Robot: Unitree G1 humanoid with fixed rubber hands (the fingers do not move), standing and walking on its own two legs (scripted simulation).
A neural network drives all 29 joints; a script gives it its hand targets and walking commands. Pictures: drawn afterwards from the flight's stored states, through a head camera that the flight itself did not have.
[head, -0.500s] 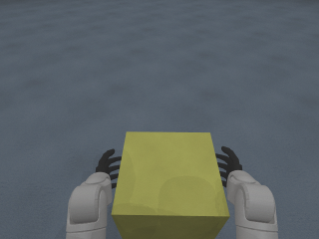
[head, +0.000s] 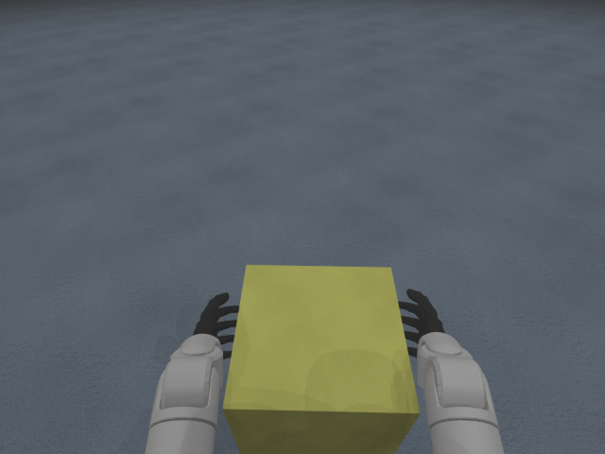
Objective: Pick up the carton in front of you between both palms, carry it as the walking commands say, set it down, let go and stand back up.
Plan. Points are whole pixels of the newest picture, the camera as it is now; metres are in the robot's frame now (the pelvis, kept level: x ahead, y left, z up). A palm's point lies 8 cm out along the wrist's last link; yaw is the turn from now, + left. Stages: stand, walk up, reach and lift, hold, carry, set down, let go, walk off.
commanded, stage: carry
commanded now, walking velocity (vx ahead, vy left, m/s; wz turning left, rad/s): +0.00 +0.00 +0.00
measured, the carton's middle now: (316, 371) +0.29 +0.00 -0.04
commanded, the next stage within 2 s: hold in 0.84 s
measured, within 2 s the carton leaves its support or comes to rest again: neither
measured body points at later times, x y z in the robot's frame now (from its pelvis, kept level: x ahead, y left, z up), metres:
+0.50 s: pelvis -0.02 +0.00 +0.00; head -0.05 +0.00 +0.45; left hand +0.28 +0.15 +0.03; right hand +0.28 -0.15 +0.04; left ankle -0.05 +0.11 -0.74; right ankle +0.02 -0.10 -0.74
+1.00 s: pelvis -0.04 +0.01 +0.01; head -0.05 +0.00 +0.46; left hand +0.25 +0.17 +0.04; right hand +0.27 -0.13 +0.04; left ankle -0.05 +0.11 -0.74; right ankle +0.02 -0.12 -0.74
